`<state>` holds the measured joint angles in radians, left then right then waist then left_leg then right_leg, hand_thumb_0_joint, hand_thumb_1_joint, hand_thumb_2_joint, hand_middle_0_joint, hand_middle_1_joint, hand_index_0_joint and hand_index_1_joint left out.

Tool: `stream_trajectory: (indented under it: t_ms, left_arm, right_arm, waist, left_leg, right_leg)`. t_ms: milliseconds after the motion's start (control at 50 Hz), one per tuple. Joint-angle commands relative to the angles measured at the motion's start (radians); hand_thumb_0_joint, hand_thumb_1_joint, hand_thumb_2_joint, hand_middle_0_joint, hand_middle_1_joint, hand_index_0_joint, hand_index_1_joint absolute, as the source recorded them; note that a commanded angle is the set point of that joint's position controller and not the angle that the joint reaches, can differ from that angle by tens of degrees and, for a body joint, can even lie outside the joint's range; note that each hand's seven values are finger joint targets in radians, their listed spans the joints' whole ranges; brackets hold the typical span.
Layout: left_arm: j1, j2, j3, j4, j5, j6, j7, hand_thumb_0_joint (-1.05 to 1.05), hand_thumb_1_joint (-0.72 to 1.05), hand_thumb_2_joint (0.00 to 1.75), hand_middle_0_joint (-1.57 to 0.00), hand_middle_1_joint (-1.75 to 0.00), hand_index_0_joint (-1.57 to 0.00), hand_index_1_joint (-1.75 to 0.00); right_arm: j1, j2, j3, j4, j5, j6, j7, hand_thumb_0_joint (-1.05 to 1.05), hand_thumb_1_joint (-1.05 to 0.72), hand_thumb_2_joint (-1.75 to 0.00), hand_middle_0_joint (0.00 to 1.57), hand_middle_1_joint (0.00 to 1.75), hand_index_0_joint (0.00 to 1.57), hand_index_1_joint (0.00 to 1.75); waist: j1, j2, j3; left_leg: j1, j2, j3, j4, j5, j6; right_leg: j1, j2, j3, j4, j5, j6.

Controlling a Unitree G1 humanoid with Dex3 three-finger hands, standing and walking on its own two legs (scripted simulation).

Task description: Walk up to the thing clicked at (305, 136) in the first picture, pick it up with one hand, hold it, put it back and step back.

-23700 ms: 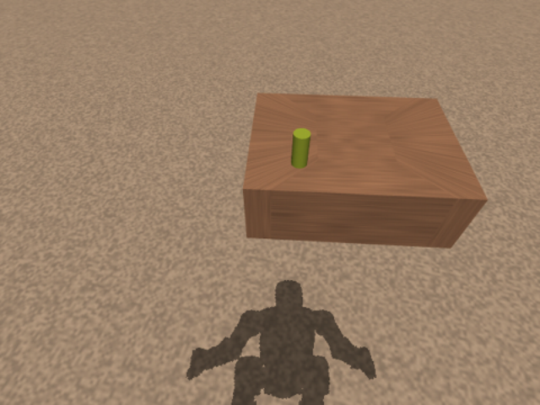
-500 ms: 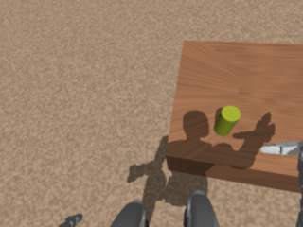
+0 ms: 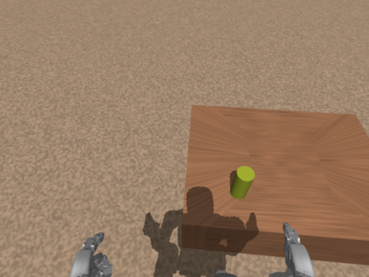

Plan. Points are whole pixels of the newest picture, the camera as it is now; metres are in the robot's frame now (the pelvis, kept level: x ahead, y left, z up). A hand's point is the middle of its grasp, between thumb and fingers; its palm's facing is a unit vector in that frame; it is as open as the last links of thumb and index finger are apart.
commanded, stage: home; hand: right
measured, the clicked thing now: (241, 183) +0.52 -0.23 -0.33
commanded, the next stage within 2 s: stand in 1.92 s
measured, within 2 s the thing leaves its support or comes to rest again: neither
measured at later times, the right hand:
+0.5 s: hand (264, 272) +0.16 -0.16 -0.09, palm faces +0.01 +0.95 -0.31, open 17.5 cm
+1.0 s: hand out of the picture +0.08 -0.25 -0.11, palm faces +0.00 +0.92 -0.39, open 17.6 cm
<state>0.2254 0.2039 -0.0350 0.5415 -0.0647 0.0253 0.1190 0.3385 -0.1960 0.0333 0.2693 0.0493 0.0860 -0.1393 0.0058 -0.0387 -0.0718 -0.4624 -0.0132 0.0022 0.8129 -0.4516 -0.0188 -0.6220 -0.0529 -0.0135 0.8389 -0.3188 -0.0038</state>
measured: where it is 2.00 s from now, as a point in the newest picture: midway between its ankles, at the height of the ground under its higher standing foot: outside the picture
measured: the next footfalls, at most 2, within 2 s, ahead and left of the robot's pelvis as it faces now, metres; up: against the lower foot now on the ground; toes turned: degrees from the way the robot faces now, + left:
none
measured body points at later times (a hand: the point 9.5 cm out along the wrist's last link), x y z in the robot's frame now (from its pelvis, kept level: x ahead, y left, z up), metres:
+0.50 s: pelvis +0.00 +0.02 +0.00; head +0.03 +0.02 +0.45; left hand +0.15 +0.27 -0.10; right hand +0.16 -0.21 -0.06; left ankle -0.02 +0.14 -0.70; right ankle +0.06 -0.12 -0.70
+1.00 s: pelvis +0.02 -0.01 +0.04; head +0.02 +0.01 +0.49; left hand +0.10 +0.26 -0.11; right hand +0.08 -0.30 -0.08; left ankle -0.02 +0.14 -0.70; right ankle +0.06 -0.12 -0.70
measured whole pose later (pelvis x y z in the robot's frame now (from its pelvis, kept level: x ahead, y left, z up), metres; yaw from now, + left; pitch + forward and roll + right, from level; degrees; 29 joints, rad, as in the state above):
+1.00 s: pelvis +0.02 -0.01 +0.04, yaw -1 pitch -3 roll -1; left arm 0.17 0.27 0.04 1.02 0.03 0.04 0.02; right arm 0.24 -0.30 -0.01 0.96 -0.03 0.01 -0.05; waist 0.00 -0.03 0.04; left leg -0.10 0.05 -0.01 0.50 -0.34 -0.04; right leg -0.24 0.01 -0.04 0.48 -0.19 -0.02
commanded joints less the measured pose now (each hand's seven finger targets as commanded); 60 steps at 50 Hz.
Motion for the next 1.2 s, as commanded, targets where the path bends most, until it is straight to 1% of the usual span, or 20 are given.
stream_trajectory:
  t_ms: [0,40,100,140,160,240,260,300,340,360,400,420,480,560,600,740,900,1060,1140,1180]
  left_arm:
    - [-0.069,0.122,0.047,-0.173,0.011,-0.069,0.039,0.0,0.9,0.9,-0.2,-0.3,-0.2,-0.3]
    - [-0.056,0.114,0.047,-0.172,0.019,-0.082,0.049,0.0,0.9,0.9,-0.2,-0.3,-0.2,-0.3]
    - [-0.063,0.117,0.047,-0.181,0.027,-0.104,0.057,0.0,0.9,0.9,-0.2,-0.3,-0.2,-0.3]
    - [-0.058,0.12,0.051,-0.176,0.033,-0.116,0.06,0.0,0.9,0.9,-0.2,-0.3,-0.2,-0.3]
    - [-0.047,0.12,0.054,-0.168,0.037,-0.124,0.059,0.0,0.9,0.9,-0.2,-0.3,-0.2,-0.3]
    - [-0.054,0.114,0.051,-0.178,0.04,-0.144,0.051,0.0,0.9,0.9,-0.2,-0.3,-0.2,-0.3]
    - [-0.061,0.118,0.051,-0.18,0.04,-0.148,0.048,0.0,0.9,0.9,-0.2,-0.3,-0.2,-0.3]
    - [-0.075,0.105,0.042,-0.189,0.037,-0.157,0.045,0.0,0.9,0.9,-0.2,-0.3,-0.2,-0.3]
    - [-0.062,0.123,0.054,-0.173,0.037,-0.154,0.043,0.0,0.9,0.9,-0.2,-0.3,-0.2,-0.3]
    - [-0.067,0.119,0.051,-0.189,0.037,-0.155,0.041,0.0,0.9,0.9,-0.2,-0.3,-0.2,-0.3]
    - [-0.056,0.132,0.063,-0.186,0.037,-0.154,0.045,0.0,0.9,0.9,-0.2,-0.3,-0.2,-0.3]
    - [-0.09,0.228,0.102,0.004,0.171,-0.102,-0.014,0.0,0.9,0.9,-0.2,-0.3,-0.2,-0.3]
    - [-0.062,0.211,0.111,0.041,0.16,-0.059,-0.069,0.0,0.9,0.9,-0.2,-0.3,-0.2,-0.3]
    - [-0.058,0.203,0.107,0.117,0.12,-0.042,-0.106,0.0,0.9,0.9,-0.2,-0.31,-0.2,-0.3]
    - [-0.07,0.188,0.099,0.166,0.115,-0.036,-0.11,0.0,0.9,0.9,-0.2,-0.3,-0.2,-0.3]
    - [-0.067,0.218,0.108,0.287,0.11,-0.018,-0.098,0.0,0.9,0.9,-0.2,-0.3,-0.2,-0.3]
    - [-0.08,0.245,0.112,0.394,0.101,-0.015,-0.091,0.0,0.9,0.9,-0.2,-0.3,-0.2,-0.3]
    - [-0.097,0.252,0.113,0.461,0.101,-0.013,-0.095,0.0,0.9,0.9,-0.2,-0.3,-0.2,-0.3]
    - [-0.119,0.288,0.118,0.478,0.102,-0.012,-0.1,0.0,0.9,0.9,-0.2,-0.31,-0.2,-0.3]
    - [-0.13,0.29,0.119,0.48,0.1,-0.01,-0.103,0.0,0.9,0.9,-0.2,-0.31,-0.2,-0.31]
  right_arm:
    - [-0.081,-0.151,-0.089,-0.308,-0.004,-0.05,-0.022,0.0,0.57,-0.04,0.05,0.05,0.05,0.05]
    - [-0.056,-0.127,-0.077,-0.309,-0.005,-0.047,-0.02,0.0,0.55,-0.06,0.05,0.05,0.05,0.05]
    - [-0.111,-0.163,-0.11,-0.366,-0.011,-0.053,-0.018,0.0,0.55,-0.05,0.05,0.05,0.05,0.05]
    - [-0.096,-0.152,-0.091,-0.357,-0.015,-0.051,-0.018,0.0,0.59,-0.03,0.05,0.05,0.05,0.05]
    - [-0.016,-0.092,-0.048,-0.279,-0.016,-0.043,-0.011,0.0,0.58,-0.03,0.05,0.05,0.05,0.05]
    - [0.025,-0.083,-0.038,-0.307,-0.02,-0.039,-0.011,0.0,0.54,-0.06,0.05,0.05,0.05,0.05]
    - [0.067,-0.102,-0.062,-0.263,-0.023,-0.034,-0.011,0.0,0.58,-0.04,0.05,0.05,0.05,0.05]
    - [0.038,-0.072,-0.032,-0.286,-0.019,-0.036,-0.01,0.0,0.59,-0.03,0.05,0.04,0.05,0.04]
    - [0.073,-0.131,-0.096,-0.261,-0.021,-0.034,-0.015,0.0,0.61,-0.02,0.05,0.04,0.05,0.04]
    - [0.049,-0.099,-0.064,-0.289,-0.019,-0.037,-0.009,0.0,0.58,-0.04,0.05,0.05,0.05,0.05]
    - [0.055,-0.132,-0.102,-0.297,-0.019,-0.037,-0.013,0.0,0.59,-0.03,0.05,0.05,0.05,0.05]
    - [-0.04,-0.297,-0.124,0.054,-0.137,-0.069,0.046,0.0,0.51,-0.07,0.05,0.06,0.05,0.06]
    - [-0.033,-0.298,-0.128,0.118,-0.131,-0.102,0.088,0.0,0.51,-0.07,0.05,0.06,0.05,0.06]
    - [-0.09,-0.275,-0.105,0.244,-0.099,-0.11,0.106,0.0,0.59,-0.02,0.05,0.04,0.05,0.04]
    - [-0.086,-0.265,-0.096,0.311,-0.091,-0.114,0.103,0.0,0.59,-0.03,0.05,0.04,0.05,0.04]
    - [-0.088,-0.28,-0.095,0.484,-0.088,-0.102,0.089,0.0,0.6,-0.02,0.05,0.04,0.05,0.04]
    - [-0.105,-0.306,-0.092,0.61,-0.081,-0.101,0.078,0.0,0.59,-0.03,0.05,0.04,0.05,0.04]
    - [-0.128,-0.315,-0.085,0.679,-0.081,-0.101,0.077,0.0,0.58,-0.03,0.05,0.05,0.05,0.05]
    - [-0.094,-0.302,-0.081,0.705,-0.082,-0.089,0.086,0.0,0.54,-0.05,0.05,0.05,0.05,0.05]
    - [-0.075,-0.304,-0.081,0.715,-0.085,-0.087,0.092,0.0,0.55,-0.05,0.05,0.05,0.05,0.05]
  waist:
    - [0.032,0.031,-0.087]
    - [0.041,0.018,-0.042]
    - [0.04,-0.008,-0.061]
    - [0.039,0.008,-0.042]
    - [0.037,0.038,-0.032]
    - [0.011,0.033,-0.067]
    - [0.004,0.053,-0.054]
    - [0.013,0.069,-0.04]
    - [-0.005,0.06,-0.04]
    - [0.001,0.062,-0.055]
    - [-0.005,0.057,-0.086]
    - [-0.011,0.039,-0.041]
    - [0.002,0.031,-0.059]
    - [0.017,0.071,-0.063]
    - [0.003,0.041,-0.06]
    - [-0.003,0.022,0.042]
    - [-0.003,0.046,0.017]
    - [0.01,0.062,0.09]
    - [-0.002,-0.019,0.163]
    - [-0.007,-0.009,0.173]
  left_leg:
    - [-0.103,-0.015,0.022,-0.183,0.089,0.018]
    - [-0.122,0.001,-0.005,-0.211,0.025,0.017]
    - [-0.138,0.01,-0.02,-0.221,-0.046,0.026]
    - [-0.147,0.01,-0.018,-0.223,-0.056,0.026]
    - [-0.144,0.013,-0.019,-0.222,-0.047,0.022]
    - [-0.119,0.007,-0.007,-0.197,0.026,0.019]
    - [-0.118,0.004,0.003,-0.197,0.026,0.018]
    - [-0.125,0.006,-0.001,-0.201,0.021,0.015]
    - [-0.116,0.003,0.006,-0.188,0.052,0.015]
    - [-0.114,0.001,0.004,-0.183,0.071,0.014]
    - [-0.094,-0.002,0.006,-0.167,0.128,0.01]
    - [0.028,0.076,-0.093,-0.194,0.21,0.035]
    - [0.063,0.121,-0.132,-0.235,0.247,0.058]
    - [0.109,0.113,-0.107,-0.262,0.21,0.047]
    - [0.147,0.104,-0.074,-0.253,0.337,0.035]
    - [0.185,0.108,-0.06,-0.328,0.343,0.027]
    - [0.251,0.12,-0.05,-0.391,0.42,0.014]
    - [0.259,0.127,-0.06,-0.471,0.306,0.016]
    - [0.229,0.097,-0.044,-0.464,0.146,0.023]
    - [0.213,0.1,-0.051,-0.478,0.093,0.032]
  right_leg:
    - [0.212,0.024,-0.017,-0.12,0.004,-0.013]
    - [0.195,0.031,-0.025,-0.114,-0.042,-0.011]
    - [0.219,0.031,-0.02,-0.121,-0.081,-0.002]
    - [0.208,0.031,-0.015,-0.119,-0.091,-0.003]
    - [0.201,0.031,-0.015,-0.111,-0.079,-0.005]
    - [0.203,0.034,-0.016,-0.106,-0.02,-0.006]
    - [0.189,0.035,-0.015,-0.105,-0.021,-0.008]
    - [0.177,0.036,-0.019,-0.102,-0.025,-0.008]
    - [0.169,0.037,-0.019,-0.098,-0.002,-0.008]
    - [0.178,0.036,-0.02,-0.092,0.012,-0.01]
    - [0.186,0.034,-0.024,-0.087,0.049,-0.012]
    - [0.248,-0.013,0.054,-0.103,0.167,-0.018]
    - [0.277,-0.006,0.044,-0.145,0.158,-0.015]
    - [0.349,-0.01,0.056,-0.218,0.172,-0.016]
    - [0.372,-0.012,0.064,-0.233,0.278,-0.015]
    - [0.423,-0.023,0.078,-0.341,0.32,-0.021]
    - [0.553,-0.035,0.091,-0.41,0.398,-0.02]
    - [0.548,-0.029,0.092,-0.485,0.274,-0.007]
    - [0.467,-0.039,0.136,-0.579,0.019,0.005]
    - [0.45,-0.036,0.135,-0.584,-0.023,0.005]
